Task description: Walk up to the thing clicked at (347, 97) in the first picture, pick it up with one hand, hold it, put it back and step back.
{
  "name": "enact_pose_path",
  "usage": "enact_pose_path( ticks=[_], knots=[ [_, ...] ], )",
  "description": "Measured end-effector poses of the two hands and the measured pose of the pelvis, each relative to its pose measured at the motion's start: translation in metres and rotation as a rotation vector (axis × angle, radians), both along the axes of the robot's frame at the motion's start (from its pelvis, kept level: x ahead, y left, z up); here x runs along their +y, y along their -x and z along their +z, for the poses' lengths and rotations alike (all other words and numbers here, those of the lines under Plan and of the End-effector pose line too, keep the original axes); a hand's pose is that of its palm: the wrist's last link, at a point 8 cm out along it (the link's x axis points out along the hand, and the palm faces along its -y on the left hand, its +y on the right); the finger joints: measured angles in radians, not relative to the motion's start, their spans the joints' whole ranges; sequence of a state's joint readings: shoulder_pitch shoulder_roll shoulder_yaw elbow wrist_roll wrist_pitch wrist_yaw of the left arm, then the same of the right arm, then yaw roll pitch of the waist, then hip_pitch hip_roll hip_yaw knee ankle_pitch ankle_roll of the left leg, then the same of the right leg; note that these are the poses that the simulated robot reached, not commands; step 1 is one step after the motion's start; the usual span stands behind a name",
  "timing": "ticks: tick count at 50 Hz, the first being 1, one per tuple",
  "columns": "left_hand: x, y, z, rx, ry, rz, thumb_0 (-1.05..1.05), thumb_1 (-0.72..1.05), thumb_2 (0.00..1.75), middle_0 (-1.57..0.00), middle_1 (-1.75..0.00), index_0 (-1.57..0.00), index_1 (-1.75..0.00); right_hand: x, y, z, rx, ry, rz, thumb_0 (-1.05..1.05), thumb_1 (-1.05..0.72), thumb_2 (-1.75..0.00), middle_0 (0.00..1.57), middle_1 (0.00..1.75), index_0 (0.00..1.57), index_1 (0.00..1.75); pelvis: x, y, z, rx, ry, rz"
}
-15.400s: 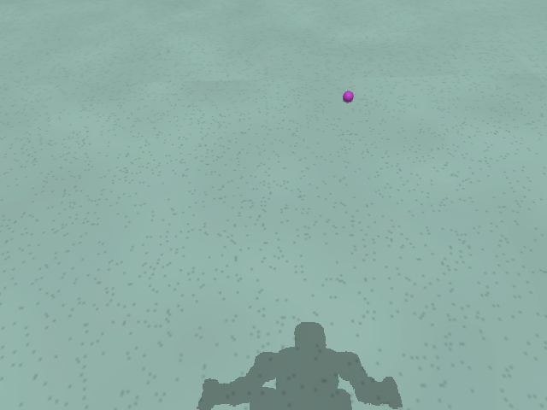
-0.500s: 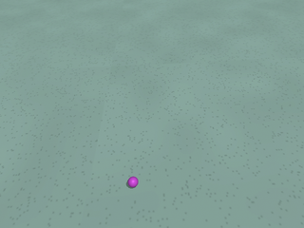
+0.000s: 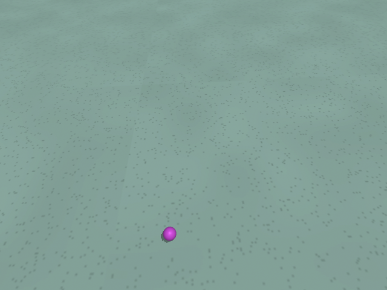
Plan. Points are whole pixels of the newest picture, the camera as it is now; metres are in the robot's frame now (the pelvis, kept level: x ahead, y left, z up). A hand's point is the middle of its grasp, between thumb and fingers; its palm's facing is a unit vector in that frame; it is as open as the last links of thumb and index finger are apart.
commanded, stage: stand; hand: left
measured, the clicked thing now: (169, 233) +0.52 +0.18 -0.75
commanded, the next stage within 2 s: walk up in 0.50 s
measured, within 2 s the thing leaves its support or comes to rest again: neither
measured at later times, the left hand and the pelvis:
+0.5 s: hand out of the picture +0.08 +0.26 -0.15, palm faces -0.01 -0.94 -0.34, open 7.4 cm; pelvis +0.01 +0.00 +0.00, yaw +0 degrees
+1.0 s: hand out of the picture +0.16 +0.20 -0.15, palm faces -0.08 -0.92 -0.38, open 7.4 cm; pelvis +0.08 -0.05 -0.02, yaw -4 degrees
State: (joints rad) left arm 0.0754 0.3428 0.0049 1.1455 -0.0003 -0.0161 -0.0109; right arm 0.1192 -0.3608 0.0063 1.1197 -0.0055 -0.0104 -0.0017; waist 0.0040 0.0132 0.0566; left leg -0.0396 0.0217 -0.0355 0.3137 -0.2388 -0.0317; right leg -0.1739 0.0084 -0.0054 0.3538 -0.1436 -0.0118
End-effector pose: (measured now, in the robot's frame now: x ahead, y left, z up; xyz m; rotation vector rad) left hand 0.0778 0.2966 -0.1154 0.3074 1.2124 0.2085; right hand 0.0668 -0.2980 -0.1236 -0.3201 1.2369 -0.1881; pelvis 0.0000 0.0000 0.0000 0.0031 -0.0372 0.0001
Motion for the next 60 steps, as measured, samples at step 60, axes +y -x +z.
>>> enact_pose_path(
  ticks=[60],
  knots=[
    [-0.034, -0.132, -0.021, -0.087, -0.032, -0.109, 0.00, 0.90, 0.90, -0.21, -0.30, -0.21, -0.30, -0.051, -0.064, -0.014, -0.026, 0.033, -0.086, 0.01, -0.90, -0.90, 0.20, 0.30, 0.20, 0.30, -0.036, -0.090, -0.030, -0.014, 0.006, -0.084]
  ],
)
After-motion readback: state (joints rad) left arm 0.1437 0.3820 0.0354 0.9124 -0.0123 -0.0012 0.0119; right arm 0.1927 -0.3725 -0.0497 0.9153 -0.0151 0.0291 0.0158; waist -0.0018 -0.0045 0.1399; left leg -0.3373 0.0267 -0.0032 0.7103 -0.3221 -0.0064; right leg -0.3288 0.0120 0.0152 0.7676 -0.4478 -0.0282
